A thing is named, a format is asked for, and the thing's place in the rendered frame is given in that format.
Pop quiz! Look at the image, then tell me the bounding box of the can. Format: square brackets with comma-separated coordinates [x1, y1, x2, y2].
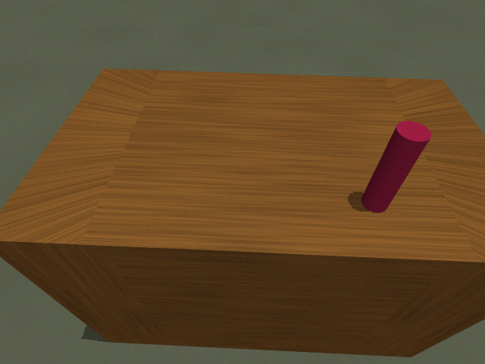
[361, 121, 431, 213]

